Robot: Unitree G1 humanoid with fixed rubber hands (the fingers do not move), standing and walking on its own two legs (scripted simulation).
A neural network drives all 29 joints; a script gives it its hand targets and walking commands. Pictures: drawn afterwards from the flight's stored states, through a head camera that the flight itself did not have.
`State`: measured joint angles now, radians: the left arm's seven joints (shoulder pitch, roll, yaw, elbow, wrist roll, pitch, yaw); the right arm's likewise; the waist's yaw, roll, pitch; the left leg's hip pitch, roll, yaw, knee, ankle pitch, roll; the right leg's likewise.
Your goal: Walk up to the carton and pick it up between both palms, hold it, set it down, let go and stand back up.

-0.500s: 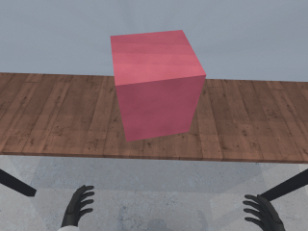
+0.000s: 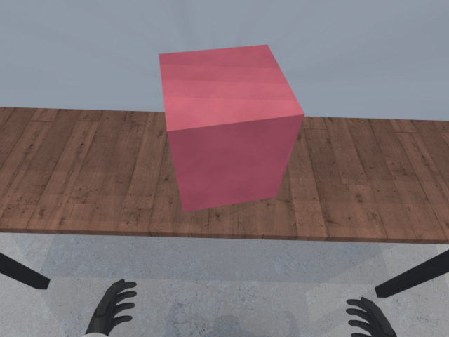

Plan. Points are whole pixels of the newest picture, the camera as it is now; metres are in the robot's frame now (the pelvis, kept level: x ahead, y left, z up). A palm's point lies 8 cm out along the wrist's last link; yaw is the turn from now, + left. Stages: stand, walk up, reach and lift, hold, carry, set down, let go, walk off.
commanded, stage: stand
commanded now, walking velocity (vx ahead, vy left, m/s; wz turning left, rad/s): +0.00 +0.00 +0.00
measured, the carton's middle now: (223, 132) +0.49 +0.06 +0.05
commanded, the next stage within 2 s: none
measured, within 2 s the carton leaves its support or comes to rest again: neither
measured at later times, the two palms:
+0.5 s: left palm out of the picture +0.08 +0.31 -0.11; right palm out of the picture +0.11 -0.22 -0.09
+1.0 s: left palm out of the picture +0.04 +0.32 -0.12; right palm out of the picture +0.07 -0.23 -0.10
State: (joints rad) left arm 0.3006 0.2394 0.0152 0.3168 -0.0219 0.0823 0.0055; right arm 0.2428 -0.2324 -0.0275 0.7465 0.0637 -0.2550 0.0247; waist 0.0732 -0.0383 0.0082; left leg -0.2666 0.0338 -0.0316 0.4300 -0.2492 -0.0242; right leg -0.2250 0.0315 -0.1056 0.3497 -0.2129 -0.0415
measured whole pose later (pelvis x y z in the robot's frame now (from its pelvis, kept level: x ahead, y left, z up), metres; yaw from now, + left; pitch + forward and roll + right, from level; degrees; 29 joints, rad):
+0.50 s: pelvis -0.01 +0.03 -0.01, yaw +0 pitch +1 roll -3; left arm 0.27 0.36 0.01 0.72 -0.02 -0.04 0.01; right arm 0.24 -0.23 -0.03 0.79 -0.01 -0.03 0.01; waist 0.07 -0.04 -0.04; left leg -0.25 0.02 -0.03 0.55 -0.31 0.01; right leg -0.18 0.02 -0.11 0.41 -0.24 -0.01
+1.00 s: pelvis -0.03 +0.03 -0.01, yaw +0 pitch -1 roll -3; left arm 0.27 0.37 0.01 0.82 -0.02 -0.05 0.01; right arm 0.24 -0.23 -0.03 0.88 -0.01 -0.02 0.01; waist 0.07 -0.04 -0.04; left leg -0.24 0.02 -0.03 0.55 -0.28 0.01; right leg -0.17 0.02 -0.11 0.41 -0.22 -0.01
